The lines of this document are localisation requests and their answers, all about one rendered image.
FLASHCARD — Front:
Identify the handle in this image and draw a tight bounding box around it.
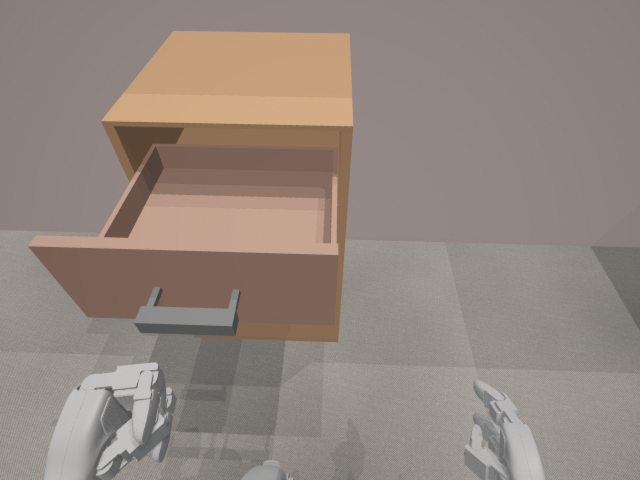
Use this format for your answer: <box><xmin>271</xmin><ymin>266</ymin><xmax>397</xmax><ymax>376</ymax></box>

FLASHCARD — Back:
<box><xmin>134</xmin><ymin>287</ymin><xmax>241</xmax><ymax>336</ymax></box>

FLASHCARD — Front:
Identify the cabinet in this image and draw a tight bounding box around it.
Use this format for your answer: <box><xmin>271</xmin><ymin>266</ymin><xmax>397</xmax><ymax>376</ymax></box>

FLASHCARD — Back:
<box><xmin>101</xmin><ymin>31</ymin><xmax>353</xmax><ymax>342</ymax></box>

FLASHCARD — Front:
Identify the robot left shin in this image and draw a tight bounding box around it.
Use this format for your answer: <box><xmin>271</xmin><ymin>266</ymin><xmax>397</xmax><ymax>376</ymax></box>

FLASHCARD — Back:
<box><xmin>263</xmin><ymin>460</ymin><xmax>282</xmax><ymax>469</ymax></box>

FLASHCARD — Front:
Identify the left robot hand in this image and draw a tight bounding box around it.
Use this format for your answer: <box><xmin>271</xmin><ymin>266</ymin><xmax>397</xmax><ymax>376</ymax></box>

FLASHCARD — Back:
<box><xmin>43</xmin><ymin>362</ymin><xmax>177</xmax><ymax>480</ymax></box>

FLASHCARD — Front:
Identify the right robot hand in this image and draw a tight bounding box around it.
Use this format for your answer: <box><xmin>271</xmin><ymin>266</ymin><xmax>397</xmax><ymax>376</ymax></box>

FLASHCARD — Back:
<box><xmin>465</xmin><ymin>380</ymin><xmax>547</xmax><ymax>480</ymax></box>

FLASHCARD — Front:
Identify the drawer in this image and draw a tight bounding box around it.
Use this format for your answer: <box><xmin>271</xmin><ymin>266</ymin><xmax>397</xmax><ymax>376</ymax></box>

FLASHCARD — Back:
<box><xmin>28</xmin><ymin>144</ymin><xmax>338</xmax><ymax>325</ymax></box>

